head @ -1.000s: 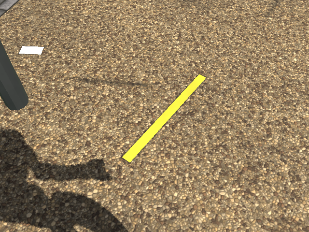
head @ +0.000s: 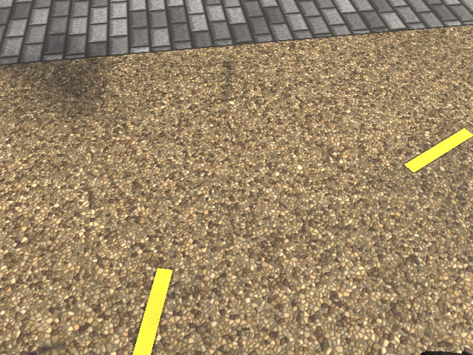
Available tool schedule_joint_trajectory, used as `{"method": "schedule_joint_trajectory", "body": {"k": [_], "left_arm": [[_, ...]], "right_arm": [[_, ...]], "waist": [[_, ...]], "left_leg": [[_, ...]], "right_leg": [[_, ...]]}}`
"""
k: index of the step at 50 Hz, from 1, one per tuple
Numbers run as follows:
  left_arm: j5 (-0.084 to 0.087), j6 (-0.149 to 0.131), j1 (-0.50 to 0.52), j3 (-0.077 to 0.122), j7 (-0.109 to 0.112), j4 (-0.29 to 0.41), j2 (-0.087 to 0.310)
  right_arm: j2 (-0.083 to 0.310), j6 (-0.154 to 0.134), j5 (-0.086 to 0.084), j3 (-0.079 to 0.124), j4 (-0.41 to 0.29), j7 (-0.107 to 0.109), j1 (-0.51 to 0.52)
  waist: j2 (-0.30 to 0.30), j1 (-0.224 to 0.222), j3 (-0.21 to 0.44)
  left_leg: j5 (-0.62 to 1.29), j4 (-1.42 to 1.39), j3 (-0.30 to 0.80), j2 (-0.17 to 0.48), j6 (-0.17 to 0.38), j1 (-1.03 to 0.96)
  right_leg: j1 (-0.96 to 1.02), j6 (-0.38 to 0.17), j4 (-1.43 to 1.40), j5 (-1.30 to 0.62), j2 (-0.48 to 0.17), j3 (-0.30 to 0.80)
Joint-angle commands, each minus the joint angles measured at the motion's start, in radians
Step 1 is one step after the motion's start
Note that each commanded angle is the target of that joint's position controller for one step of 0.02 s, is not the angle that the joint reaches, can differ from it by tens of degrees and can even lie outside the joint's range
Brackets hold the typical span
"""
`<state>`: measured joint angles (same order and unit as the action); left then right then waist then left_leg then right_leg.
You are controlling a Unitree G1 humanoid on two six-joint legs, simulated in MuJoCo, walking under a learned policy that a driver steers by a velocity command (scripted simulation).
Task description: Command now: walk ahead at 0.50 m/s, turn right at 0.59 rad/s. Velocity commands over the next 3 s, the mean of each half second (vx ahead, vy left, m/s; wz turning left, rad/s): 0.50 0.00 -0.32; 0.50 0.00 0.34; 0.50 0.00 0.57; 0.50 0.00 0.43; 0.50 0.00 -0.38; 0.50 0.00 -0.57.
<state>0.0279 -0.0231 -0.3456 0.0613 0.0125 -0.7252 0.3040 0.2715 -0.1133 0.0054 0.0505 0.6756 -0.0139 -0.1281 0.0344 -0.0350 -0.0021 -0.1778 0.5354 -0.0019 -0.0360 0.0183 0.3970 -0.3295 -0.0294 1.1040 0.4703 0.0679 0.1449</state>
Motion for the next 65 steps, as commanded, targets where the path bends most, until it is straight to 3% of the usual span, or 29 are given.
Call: {"method": "schedule_joint_trajectory", "body": {"k": [1,3,7,12,16,18,20,21,22,23,24,25,26,28,33,38,42,45,47,48,49,50,51,52,53,55,57,62,65], "left_arm": [[-0.011,-0.015,0.082,0.035,-0.002,0.113,0.127],[0.002,-0.007,0.069,0.032,-0.013,0.119,0.090],[-0.009,-0.002,0.126,0.014,-0.016,0.144,0.032],[-0.014,-0.028,0.263,-0.008,-0.042,0.164,0.005],[-0.007,-0.037,0.358,-0.007,-0.057,0.201,0.020],[-0.011,-0.038,0.328,0.006,-0.059,0.201,0.049],[-0.021,-0.035,0.088,0.048,-0.048,0.127,0.121],[-0.026,-0.026,-0.091,0.072,-0.031,0.092,0.198],[-0.028,-0.026,-0.096,0.077,-0.030,0.087,0.275],[-0.021,-0.031,-0.102,0.054,-0.033,0.091,0.182],[-0.023,-0.037,-0.041,0.040,-0.033,0.088,0.147],[-0.024,-0.042,0.019,0.032,-0.034,0.087,0.120],[-0.030,-0.047,0.069,0.025,-0.037,0.086,0.090],[-0.039,-0.064,0.111,0.020,-0.039,0.078,0.059],[-0.048,-0.092,0.096,0.033,-0.023,0.018,0.081],[-0.039,-0.086,0.069,0.039,-0.008,-0.020,0.111],[-0.022,-0.059,0.011,0.049,-0.002,-0.064,0.132],[-0.014,-0.033,0.030,0.059,0.010,-0.066,0.166],[-0.011,-0.014,0.057,0.060,0.022,-0.058,0.182],[-0.018,-0.018,0.053,0.051,0.029,-0.045,0.167],[-0.056,-0.044,-0.050,0.004,0.010,0.005,0.019],[-0.027,-0.088,0.021,0.000,-0.007,0.016,0.058],[0.014,-0.114,0.126,0.016,-0.019,0.046,0.117],[0.012,-0.127,0.159,0.009,-0.018,0.058,0.108],[-0.015,-0.129,0.169,0.013,-0.011,0.051,0.108],[-0.036,-0.105,0.140,0.026,-0.010,0.047,0.117],[-0.043,-0.084,0.128,0.020,-0.008,0.049,0.088],[-0.041,-0.080,0.308,-0.005,-0.013,0.095,0.033],[-0.023,-0.089,0.379,0.000,-0.025,0.117,0.054]], "right_arm": [[0.107,0.008,0.005,0.035,-0.018,0.009,-0.116],[0.093,0.002,0.007,0.031,-0.003,0.012,-0.105],[0.132,-0.006,0.002,0.043,0.046,0.008,-0.138],[0.168,0.010,-0.018,0.047,0.092,0.007,-0.160],[0.199,0.031,-0.036,0.052,0.146,0.006,-0.233],[0.218,0.042,-0.042,0.056,0.160,0.010,-0.229],[0.206,0.050,-0.042,0.046,0.167,0.017,-0.219],[0.155,0.045,-0.012,0.023,0.141,0.021,-0.217],[0.038,0.025,-0.003,-0.015,0.116,0.010,-0.326],[0.143,0.008,-0.027,0.010,0.131,0.002,-0.256],[0.172,0.000,-0.055,0.020,0.100,-0.002,-0.174],[0.159,-0.001,-0.049,0.017,0.099,0.002,-0.137],[0.152,0.005,-0.034,0.021,0.102,0.005,-0.127],[0.122,0.035,-0.036,0.020,0.124,0.004,-0.180],[0.083,0.067,-0.029,0.019,0.104,0.011,-0.107],[0.052,0.056,-0.023,0.004,0.060,-0.016,0.036],[0.050,0.056,-0.024,-0.001,-0.001,-0.040,0.131],[0.082,0.060,-0.025,0.015,-0.030,-0.055,0.104],[0.148,0.065,-0.028,0.055,0.008,-0.049,-0.098],[0.221,0.072,-0.029,0.091,0.046,-0.032,-0.265],[0.337,0.072,-0.037,0.114,0.049,-0.017,-0.293],[0.281,0.062,-0.031,0.094,0.020,-0.018,-0.313],[0.220,0.053,-0.020,0.077,0.023,-0.017,-0.285],[0.189,0.048,-0.024,0.069,0.015,-0.015,-0.228],[0.156,0.048,-0.024,0.058,0.002,-0.013,-0.157],[0.126,0.048,-0.008,0.046,-0.029,-0.006,-0.092],[0.146,0.046,-0.013,0.052,-0.031,0.003,-0.091],[0.184,0.056,-0.026,0.065,-0.011,0.027,-0.153],[0.185,0.066,-0.032,0.066,0.009,0.030,-0.209]], "waist": [[-0.102,0.087,0.013],[-0.151,0.061,0.000],[-0.107,0.060,-0.018],[-0.091,0.097,-0.042],[-0.109,0.113,-0.066],[-0.131,0.073,-0.041],[-0.119,-0.060,0.107],[-0.011,-0.128,0.243],[0.241,-0.037,0.366],[0.131,-0.089,0.364],[0.106,-0.078,0.209],[0.043,-0.047,0.131],[0.033,-0.015,0.078],[0.056,0.037,0.058],[0.020,0.040,-0.024],[0.003,-0.013,-0.070],[-0.003,-0.045,-0.098],[0.040,-0.002,-0.045],[0.050,0.117,0.077],[-0.009,0.196,0.168],[-0.285,0.100,0.258],[-0.215,0.148,0.411],[-0.157,0.174,0.281],[-0.084,0.139,0.183],[-0.036,0.092,0.104],[-0.065,0.032,0.062],[-0.064,0.015,0.042],[-0.100,0.080,0.003],[-0.118,0.110,0.003]], "left_leg": [[-0.094,-0.278,0.392,0.322,0.150,-0.376],[0.007,-0.322,0.265,0.282,0.144,-0.305],[0.161,-0.373,0.154,0.293,0.189,-0.296],[0.246,-0.383,0.010,0.256,0.167,-0.310],[0.295,-0.354,0.010,0.303,0.152,-0.402],[0.487,-0.277,-0.006,0.314,0.132,-0.447],[0.697,0.009,-0.083,0.250,0.082,-0.364],[0.395,0.319,-0.109,0.202,0.040,-0.136],[-0.368,0.649,-0.043,0.019,-0.014,0.219],[-0.409,0.760,0.095,0.054,-0.005,0.320],[-0.329,0.771,0.081,0.097,0.006,0.389],[-0.238,0.721,0.067,0.139,0.007,0.361],[-0.178,0.668,0.066,0.165,0.001,0.321],[-0.109,0.630,0.088,0.187,-0.011,0.216],[0.083,0.469,0.131,0.169,-0.042,0.301],[0.294,0.198,0.051,0.143,-0.024,0.269],[0.212,0.097,0.006,0.127,0.014,0.325],[0.055,0.082,-0.073,0.062,0.064,0.229],[0.027,0.045,-0.116,-0.022,0.119,-0.054],[0.067,0.006,-0.004,0.012,0.168,-0.354],[-0.022,-0.032,0.526,0.285,0.356,-0.739],[-0.156,-0.208,0.865,0.378,0.434,-0.843],[-0.123,-0.234,0.717,0.348,0.370,-0.771],[-0.061,-0.233,0.590,0.305,0.330,-0.628],[0.048,-0.244,0.492,0.266,0.303,-0.469],[0.191,-0.287,0.407,0.221,0.294,-0.292],[0.278,-0.308,0.344,0.201,0.298,-0.200],[0.187,-0.297,0.235,0.107,0.219,-0.095],[0.095,-0.259,0.299,0.130,0.199,-0.137]], "right_leg": [[-0.426,0.022,0.136,-0.127,-0.131,0.002],[-0.368,0.025,0.089,-0.164,-0.163,-0.021],[-0.400,0.043,-0.057,-0.233,-0.168,-0.031],[-0.320,0.032,-0.376,-0.450,-0.150,-0.108],[-0.284,-0.002,-0.503,-0.404,-0.127,-0.147],[-0.199,-0.038,-0.553,-0.338,-0.094,-0.173],[0.176,-0.091,-0.612,-0.398,-0.040,-0.211],[0.490,-0.151,-0.569,-0.453,-0.215,0.000],[0.734,-0.313,-0.695,-0.258,-0.450,0.501],[0.711,-0.302,-0.765,-0.165,-0.445,0.564],[0.592,-0.262,-0.780,-0.224,-0.418,0.397],[0.457,-0.233,-0.799,-0.318,-0.374,0.274],[0.346,-0.217,-0.831,-0.389,-0.341,0.190],[0.225,-0.207,-0.904,-0.433,-0.315,0.093],[0.188,-0.191,-0.983,-0.519,-0.308,-0.089],[0.232,-0.144,-1.005,-0.537,-0.292,-0.234],[0.393,-0.126,-0.944,-0.618,-0.338,-0.276],[0.464,-0.093,-0.791,-1.010,-0.351,-0.316],[0.411,-0.052,-0.494,-1.221,-0.315,-0.354],[0.214,-0.011,-0.228,-1.024,-0.274,-0.358],[-0.264,0.064,0.156,-0.118,-0.087,-0.317],[-0.415,0.061,0.315,0.125,-0.008,-0.076],[-0.506,0.033,0.311,0.044,-0.073,-0.032],[-0.491,0.015,0.225,-0.041,-0.119,-0.041],[-0.433,0.020,0.125,-0.087,-0.151,-0.050],[-0.306,0.039,0.035,-0.133,-0.177,-0.049],[-0.274,0.071,-0.057,-0.163,-0.173,-0.076],[-0.183,0.107,-0.442,-0.500,-0.103,-0.106],[-0.143,0.101,-0.550,-0.552,-0.073,-0.087]]}}
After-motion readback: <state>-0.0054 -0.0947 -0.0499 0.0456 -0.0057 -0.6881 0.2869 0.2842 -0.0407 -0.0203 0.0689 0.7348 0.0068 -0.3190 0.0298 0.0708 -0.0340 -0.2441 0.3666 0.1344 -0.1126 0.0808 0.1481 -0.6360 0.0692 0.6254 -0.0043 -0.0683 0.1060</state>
